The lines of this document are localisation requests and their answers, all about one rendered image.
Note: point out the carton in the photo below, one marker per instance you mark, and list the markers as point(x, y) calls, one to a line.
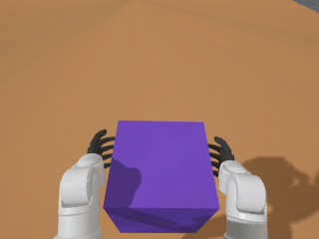
point(160, 178)

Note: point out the left robot hand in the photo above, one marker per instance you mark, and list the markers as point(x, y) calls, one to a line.
point(97, 142)

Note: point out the robot left forearm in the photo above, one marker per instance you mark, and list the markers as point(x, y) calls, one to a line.
point(79, 199)

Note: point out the robot right forearm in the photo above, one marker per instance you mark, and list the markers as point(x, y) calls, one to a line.
point(245, 202)

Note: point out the right robot hand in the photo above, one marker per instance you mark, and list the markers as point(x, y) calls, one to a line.
point(224, 153)

